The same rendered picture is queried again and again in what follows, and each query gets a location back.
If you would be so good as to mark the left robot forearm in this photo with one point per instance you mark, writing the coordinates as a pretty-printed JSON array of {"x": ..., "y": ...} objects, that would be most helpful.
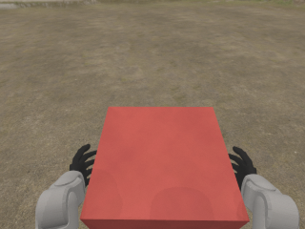
[{"x": 57, "y": 207}]

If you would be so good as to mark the right robot hand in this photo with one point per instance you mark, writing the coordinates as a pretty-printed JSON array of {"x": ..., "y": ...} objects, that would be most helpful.
[{"x": 245, "y": 165}]

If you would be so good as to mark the left robot hand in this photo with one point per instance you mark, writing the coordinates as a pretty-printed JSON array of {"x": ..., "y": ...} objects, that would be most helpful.
[{"x": 79, "y": 164}]

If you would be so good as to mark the carton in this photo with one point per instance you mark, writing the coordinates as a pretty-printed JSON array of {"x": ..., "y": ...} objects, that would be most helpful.
[{"x": 162, "y": 168}]

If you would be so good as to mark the right robot forearm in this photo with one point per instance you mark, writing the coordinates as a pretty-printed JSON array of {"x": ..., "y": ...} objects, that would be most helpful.
[{"x": 271, "y": 209}]

